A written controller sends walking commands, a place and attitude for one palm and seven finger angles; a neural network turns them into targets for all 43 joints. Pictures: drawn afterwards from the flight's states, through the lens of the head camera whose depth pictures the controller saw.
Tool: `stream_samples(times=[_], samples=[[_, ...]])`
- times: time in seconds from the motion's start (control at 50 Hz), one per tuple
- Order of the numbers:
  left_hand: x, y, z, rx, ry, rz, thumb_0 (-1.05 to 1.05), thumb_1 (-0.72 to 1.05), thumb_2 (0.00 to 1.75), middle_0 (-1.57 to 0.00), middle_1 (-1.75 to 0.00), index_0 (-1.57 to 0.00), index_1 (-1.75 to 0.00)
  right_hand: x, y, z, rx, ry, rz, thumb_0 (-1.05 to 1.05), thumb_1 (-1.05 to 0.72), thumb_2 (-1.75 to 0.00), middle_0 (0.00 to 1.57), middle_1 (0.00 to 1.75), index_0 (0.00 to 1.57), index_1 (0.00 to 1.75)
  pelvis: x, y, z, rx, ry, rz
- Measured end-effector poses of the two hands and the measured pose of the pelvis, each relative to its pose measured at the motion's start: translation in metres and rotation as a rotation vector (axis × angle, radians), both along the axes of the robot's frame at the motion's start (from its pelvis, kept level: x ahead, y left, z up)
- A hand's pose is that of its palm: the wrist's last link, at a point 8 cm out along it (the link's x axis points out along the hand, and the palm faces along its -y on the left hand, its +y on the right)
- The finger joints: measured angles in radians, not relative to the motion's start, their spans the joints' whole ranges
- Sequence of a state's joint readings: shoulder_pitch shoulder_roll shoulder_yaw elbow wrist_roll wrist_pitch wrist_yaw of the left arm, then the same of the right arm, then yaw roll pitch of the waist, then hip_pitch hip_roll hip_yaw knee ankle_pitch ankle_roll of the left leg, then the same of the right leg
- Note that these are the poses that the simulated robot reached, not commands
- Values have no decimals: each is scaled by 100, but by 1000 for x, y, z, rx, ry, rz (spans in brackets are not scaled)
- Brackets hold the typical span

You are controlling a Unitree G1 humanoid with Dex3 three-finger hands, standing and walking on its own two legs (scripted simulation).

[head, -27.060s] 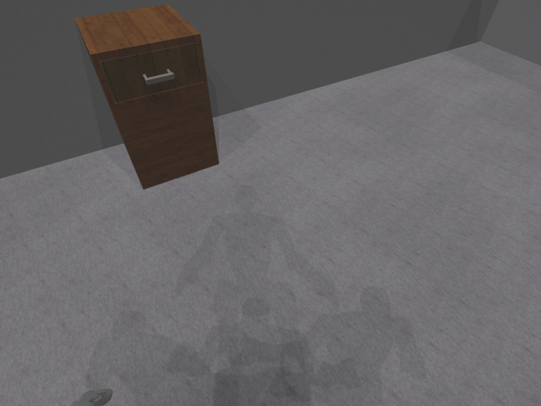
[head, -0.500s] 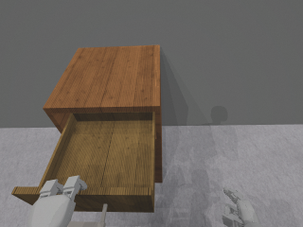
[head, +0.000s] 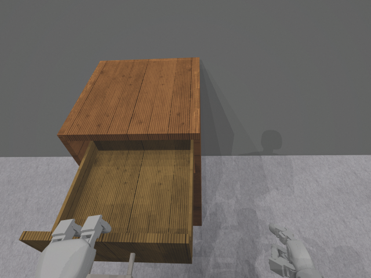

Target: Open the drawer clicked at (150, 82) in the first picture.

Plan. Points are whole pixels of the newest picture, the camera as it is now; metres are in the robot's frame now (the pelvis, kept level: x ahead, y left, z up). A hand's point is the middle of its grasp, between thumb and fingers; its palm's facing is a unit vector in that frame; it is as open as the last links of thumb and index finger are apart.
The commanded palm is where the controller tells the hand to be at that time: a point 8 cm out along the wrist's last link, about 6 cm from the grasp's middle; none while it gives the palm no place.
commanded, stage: draw the hand back to the body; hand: left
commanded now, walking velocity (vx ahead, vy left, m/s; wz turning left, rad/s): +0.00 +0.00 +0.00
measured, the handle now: (109, 269) +0.16 +0.22 -0.12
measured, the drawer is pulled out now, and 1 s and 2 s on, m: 0.30 0.30 0.30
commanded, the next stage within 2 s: step back with the hand held close in 1.56 s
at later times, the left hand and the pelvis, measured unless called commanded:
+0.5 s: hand (60, 244) +0.16 +0.24 +0.08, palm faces +0.04 -0.09 -1.00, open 13.8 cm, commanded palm +0.13 +0.24 +0.14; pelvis +0.01 +0.00 +0.02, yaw +0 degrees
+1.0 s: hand (50, 199) +0.19 +0.22 +0.18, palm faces +0.36 -0.83 -0.42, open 11.8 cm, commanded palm +0.14 +0.27 +0.20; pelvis +0.03 -0.01 +0.05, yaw +3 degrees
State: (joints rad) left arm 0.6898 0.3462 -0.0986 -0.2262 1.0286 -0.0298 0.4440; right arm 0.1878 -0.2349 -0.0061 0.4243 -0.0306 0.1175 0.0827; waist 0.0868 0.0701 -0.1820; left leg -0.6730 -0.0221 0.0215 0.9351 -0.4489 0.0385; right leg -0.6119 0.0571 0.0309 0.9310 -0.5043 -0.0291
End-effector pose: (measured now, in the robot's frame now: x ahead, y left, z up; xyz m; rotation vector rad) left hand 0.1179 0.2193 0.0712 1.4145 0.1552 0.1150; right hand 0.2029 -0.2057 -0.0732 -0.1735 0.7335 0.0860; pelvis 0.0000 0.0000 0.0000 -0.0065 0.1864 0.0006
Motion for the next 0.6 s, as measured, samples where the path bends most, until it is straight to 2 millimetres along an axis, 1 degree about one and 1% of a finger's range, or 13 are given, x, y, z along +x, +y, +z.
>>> stream_samples(times=[0.08,0.14,0.2,0.3,0.38,0.46,0.58,0.6], samples=[[5,2,12,23,-45,-15,0,-49,30,-32,-120,-32,-120,0,-1,-1,-3,2,-3,1,-91,-90,20,30,20,30,1,0,0,0,-3,-2],[9,7,26,56,-86,-9,0,-49,30,-32,-120,-32,-120,0,-1,-2,6,4,-13,1,-91,-90,20,30,20,30,2,0,1,0,-11,0],[13,14,35,62,-97,28,0,-49,30,-32,-120,-32,-120,-1,-2,-1,20,6,-31,1,-91,-90,20,30,20,30,3,-1,4,1,-22,1],[11,21,40,30,-43,75,0,-49,30,-32,-120,-32,-120,-2,-5,6,18,7,-48,1,-91,-90,20,30,20,30,6,-2,12,4,-42,0],[10,18,47,19,-15,42,0,-49,30,-32,-120,-32,-120,0,-8,15,-8,-6,-37,1,-91,-90,20,30,20,30,7,-3,17,2,-59,4],[13,18,59,42,-33,-8,0,-49,30,-32,-120,-32,-120,4,-9,21,-26,-19,-28,1,-91,-90,20,30,20,30,7,-3,20,-2,-71,6],[17,30,82,79,-84,4,0,-49,30,-32,-120,-32,-120,10,-7,23,-11,-23,-38,1,-91,-90,19,30,20,30,8,-1,23,-4,-77,7],[18,33,83,-92,-106,59,0,-49,30,-32,-120,-32,-120,10,-6,24,0,-32,-51,1,-91,-90,19,30,20,30,8,0,24,-5,-93,12]])
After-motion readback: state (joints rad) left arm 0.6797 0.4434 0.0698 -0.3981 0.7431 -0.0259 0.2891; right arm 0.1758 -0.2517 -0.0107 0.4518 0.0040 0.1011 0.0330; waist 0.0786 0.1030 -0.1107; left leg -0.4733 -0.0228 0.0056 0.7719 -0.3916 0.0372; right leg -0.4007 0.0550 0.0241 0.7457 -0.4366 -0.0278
